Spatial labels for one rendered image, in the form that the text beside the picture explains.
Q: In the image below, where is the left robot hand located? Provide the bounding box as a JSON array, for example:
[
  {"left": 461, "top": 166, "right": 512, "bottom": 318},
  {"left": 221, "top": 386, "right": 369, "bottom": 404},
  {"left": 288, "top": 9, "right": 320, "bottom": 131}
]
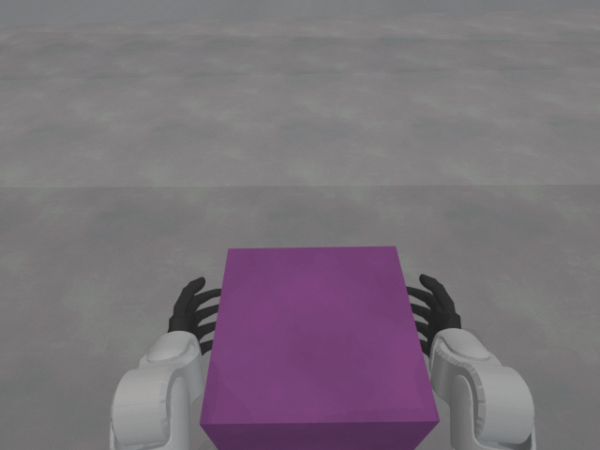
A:
[{"left": 168, "top": 277, "right": 221, "bottom": 356}]

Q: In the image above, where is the carton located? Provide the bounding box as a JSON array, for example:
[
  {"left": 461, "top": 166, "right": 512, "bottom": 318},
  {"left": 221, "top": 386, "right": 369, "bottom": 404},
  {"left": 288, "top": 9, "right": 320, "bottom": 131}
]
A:
[{"left": 200, "top": 247, "right": 440, "bottom": 450}]

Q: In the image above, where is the robot left forearm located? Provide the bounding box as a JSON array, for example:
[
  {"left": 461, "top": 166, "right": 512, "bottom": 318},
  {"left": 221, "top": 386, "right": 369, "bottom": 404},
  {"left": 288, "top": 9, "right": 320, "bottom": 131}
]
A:
[{"left": 110, "top": 331, "right": 204, "bottom": 450}]

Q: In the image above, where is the robot right forearm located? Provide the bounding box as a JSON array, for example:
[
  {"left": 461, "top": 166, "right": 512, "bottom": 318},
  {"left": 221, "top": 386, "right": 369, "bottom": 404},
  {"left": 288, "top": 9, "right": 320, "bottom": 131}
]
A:
[{"left": 429, "top": 328, "right": 536, "bottom": 450}]

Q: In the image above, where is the right robot hand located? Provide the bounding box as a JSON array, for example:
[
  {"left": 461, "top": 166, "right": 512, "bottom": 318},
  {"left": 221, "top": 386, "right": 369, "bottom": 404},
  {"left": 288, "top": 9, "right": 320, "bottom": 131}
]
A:
[{"left": 406, "top": 274, "right": 461, "bottom": 358}]

